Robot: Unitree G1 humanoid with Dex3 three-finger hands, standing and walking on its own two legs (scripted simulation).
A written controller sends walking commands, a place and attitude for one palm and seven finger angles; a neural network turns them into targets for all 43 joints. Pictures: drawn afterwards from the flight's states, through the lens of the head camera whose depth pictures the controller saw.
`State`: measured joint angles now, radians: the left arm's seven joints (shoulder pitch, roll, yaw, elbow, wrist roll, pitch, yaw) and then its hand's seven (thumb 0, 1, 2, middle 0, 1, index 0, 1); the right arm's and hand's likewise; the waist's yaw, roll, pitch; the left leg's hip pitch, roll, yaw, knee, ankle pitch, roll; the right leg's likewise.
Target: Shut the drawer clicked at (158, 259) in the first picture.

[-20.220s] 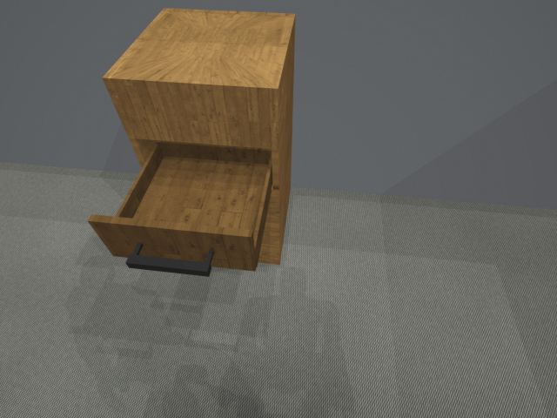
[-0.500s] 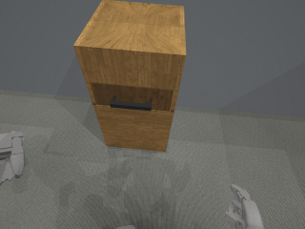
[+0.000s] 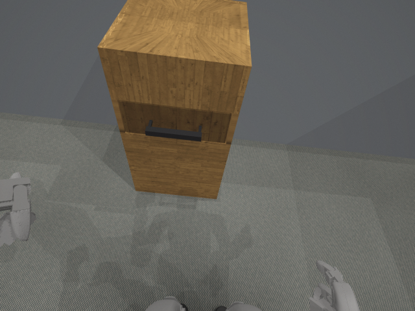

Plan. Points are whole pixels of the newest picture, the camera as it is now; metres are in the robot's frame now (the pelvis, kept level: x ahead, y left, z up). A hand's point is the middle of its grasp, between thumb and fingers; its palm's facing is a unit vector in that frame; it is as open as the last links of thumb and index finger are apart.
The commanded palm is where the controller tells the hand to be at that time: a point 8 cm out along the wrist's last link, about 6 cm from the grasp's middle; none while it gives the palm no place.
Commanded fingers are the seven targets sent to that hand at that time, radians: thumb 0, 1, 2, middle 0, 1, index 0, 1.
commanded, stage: step back with the hand held close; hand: left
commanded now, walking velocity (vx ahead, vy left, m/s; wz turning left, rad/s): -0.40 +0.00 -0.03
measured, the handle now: (174, 129) +0.71 +0.11 -0.20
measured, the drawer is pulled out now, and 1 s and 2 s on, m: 0.00 0.00 0.00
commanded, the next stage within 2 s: stop stepping back and stand still in 0.34 s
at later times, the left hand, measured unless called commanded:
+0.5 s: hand out of the picture +0.11 +0.19 +0.19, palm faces +0.12 -0.85 -0.52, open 3.2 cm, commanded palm +0.06 +0.25 +0.20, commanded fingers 0.00 0.90 0.90 -1.40 -1.60 -1.40 -1.60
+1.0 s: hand out of the picture +0.05 +0.24 +0.18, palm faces +0.32 -0.85 -0.43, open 3.2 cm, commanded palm +0.01 +0.28 +0.20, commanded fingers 0.00 0.90 0.90 -1.40 -1.60 -1.40 -1.60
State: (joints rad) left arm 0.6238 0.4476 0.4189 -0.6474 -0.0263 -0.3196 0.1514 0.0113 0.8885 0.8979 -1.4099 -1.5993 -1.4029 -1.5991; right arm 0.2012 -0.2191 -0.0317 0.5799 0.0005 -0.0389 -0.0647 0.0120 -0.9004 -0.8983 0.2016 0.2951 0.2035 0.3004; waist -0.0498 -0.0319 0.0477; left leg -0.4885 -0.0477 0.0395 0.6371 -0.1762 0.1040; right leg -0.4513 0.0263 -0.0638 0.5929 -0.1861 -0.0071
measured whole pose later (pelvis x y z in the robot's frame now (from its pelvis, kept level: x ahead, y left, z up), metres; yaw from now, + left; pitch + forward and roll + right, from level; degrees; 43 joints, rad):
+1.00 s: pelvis -0.14 +0.01 +0.01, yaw -4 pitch -1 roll -1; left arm 0.64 0.38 0.37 -0.54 -0.05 -0.25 0.13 0.01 0.89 0.90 -1.41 -1.60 -1.40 -1.60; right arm 0.24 -0.19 0.00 0.64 0.01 -0.10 -0.08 0.01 -0.90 -0.90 0.20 0.29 0.20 0.30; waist 0.00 -0.01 -0.01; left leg -0.33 -0.01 0.02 0.52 -0.17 0.04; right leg -0.13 -0.01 -0.01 0.49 -0.34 0.02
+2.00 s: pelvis -0.15 +0.01 +0.02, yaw -2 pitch -1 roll -1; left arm 0.36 0.17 0.00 1.14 0.01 0.01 0.03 0.00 0.91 0.90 -0.31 -0.42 -0.30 -0.43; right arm 0.27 -0.13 -0.03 1.13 -0.02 0.02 -0.03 0.01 -0.91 -0.90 0.20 0.29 0.20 0.30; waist 0.00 0.02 0.07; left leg -0.31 -0.04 0.00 0.42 -0.10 0.04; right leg -0.12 -0.01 -0.02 0.44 -0.31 0.00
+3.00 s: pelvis -0.12 -0.02 +0.02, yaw -3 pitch -1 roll +0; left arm 0.31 0.11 0.01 1.12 0.01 0.00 0.05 0.00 0.91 0.90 -0.20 -0.30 -0.19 -0.30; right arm 0.25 -0.13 -0.03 1.15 -0.01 0.00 -0.05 0.01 -0.91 -0.90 0.20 0.29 0.20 0.30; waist -0.01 0.00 0.07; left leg -0.26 -0.01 -0.01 0.45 -0.17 0.01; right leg -0.04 0.02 -0.01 0.40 -0.34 -0.02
